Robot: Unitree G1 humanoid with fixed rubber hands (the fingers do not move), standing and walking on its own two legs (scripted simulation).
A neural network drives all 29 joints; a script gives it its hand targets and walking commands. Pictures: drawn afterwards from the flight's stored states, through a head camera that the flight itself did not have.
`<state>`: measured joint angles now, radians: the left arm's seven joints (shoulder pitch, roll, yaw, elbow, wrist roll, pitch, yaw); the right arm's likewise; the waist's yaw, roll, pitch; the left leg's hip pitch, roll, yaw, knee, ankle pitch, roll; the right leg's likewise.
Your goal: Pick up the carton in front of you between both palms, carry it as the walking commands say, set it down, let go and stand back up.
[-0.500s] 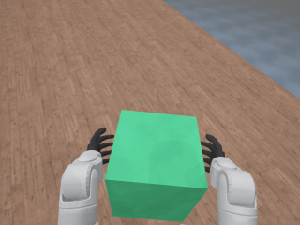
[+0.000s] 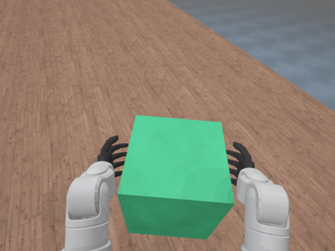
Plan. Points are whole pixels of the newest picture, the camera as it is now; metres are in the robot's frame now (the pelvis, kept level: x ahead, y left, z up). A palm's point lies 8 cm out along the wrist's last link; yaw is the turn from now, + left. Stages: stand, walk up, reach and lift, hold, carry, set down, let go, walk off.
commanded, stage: carry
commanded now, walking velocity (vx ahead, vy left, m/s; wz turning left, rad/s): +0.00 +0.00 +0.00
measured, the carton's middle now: (172, 180) +0.31 +0.00 +0.00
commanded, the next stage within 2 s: hold in 1.34 s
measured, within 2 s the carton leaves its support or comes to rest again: neither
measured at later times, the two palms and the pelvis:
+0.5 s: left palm (99, 164) +0.31 +0.17 +0.07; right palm (226, 168) +0.30 -0.12 +0.06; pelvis +0.04 +0.02 -0.01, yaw +0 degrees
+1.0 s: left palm (100, 177) +0.29 +0.17 +0.04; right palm (223, 181) +0.29 -0.12 +0.03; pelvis -0.01 +0.03 +0.00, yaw +0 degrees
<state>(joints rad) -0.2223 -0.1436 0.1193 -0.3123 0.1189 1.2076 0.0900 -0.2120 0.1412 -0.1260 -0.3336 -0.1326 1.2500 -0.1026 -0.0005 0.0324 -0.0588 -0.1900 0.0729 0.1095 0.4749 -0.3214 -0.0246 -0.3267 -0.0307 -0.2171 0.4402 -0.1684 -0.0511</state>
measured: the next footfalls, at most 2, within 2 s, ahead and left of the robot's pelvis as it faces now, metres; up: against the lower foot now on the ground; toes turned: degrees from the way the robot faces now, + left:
none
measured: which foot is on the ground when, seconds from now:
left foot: down 0.00-1.00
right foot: down 0.00-1.00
